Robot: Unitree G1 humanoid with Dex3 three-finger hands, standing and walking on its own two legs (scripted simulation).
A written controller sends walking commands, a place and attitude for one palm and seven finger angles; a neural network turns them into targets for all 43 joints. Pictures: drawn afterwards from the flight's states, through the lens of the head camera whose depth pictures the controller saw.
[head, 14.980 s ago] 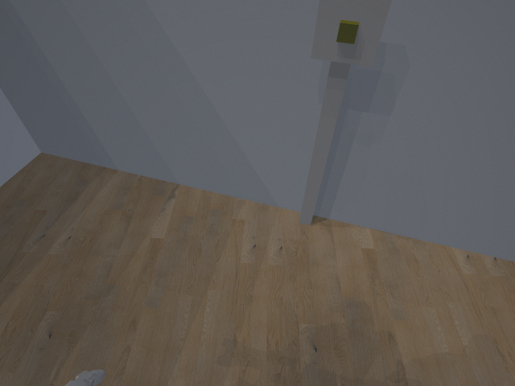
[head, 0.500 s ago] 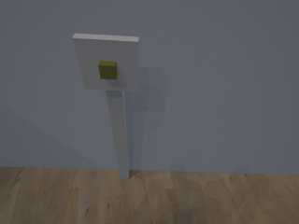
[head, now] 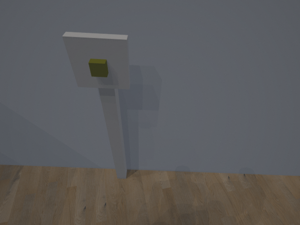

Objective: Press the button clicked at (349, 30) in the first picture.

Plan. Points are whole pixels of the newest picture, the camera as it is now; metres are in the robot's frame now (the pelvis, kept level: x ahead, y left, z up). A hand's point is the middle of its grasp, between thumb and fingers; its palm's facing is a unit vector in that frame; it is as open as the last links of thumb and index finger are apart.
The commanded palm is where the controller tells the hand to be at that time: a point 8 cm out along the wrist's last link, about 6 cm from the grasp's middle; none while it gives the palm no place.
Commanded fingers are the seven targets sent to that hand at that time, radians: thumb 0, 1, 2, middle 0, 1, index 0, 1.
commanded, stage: shuffle to correct the standing spot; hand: left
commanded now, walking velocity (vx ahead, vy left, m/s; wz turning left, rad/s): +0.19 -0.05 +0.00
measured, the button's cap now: (99, 67) +0.52 +0.20 +0.15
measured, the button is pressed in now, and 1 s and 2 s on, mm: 0 0 0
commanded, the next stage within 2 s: come to a stop and stand still in 0.18 s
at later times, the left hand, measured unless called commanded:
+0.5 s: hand out of the picture +0.05 +0.16 -0.18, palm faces +0.02 -0.99 -0.15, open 7.4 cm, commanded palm none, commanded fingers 0.00 0.90 0.90 -0.20 -0.30 -0.20 -0.30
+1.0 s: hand out of the picture +0.10 +0.18 -0.18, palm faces +0.01 -0.98 -0.22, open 7.4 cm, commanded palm none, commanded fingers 0.00 0.90 0.90 -0.20 -0.30 -0.20 -0.30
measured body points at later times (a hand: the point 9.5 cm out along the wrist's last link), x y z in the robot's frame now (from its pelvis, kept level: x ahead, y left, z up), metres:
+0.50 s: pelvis +0.07 +0.00 +0.00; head +0.10 +0.01 +0.45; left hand +0.05 +0.21 -0.17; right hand +0.04 -0.19 -0.16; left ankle +0.06 +0.10 -0.74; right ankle +0.04 -0.11 -0.74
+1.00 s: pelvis +0.03 +0.00 -0.01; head +0.03 +0.01 +0.44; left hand +0.10 +0.23 -0.16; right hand +0.10 -0.23 -0.15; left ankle +0.06 +0.10 -0.74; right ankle +0.04 -0.11 -0.74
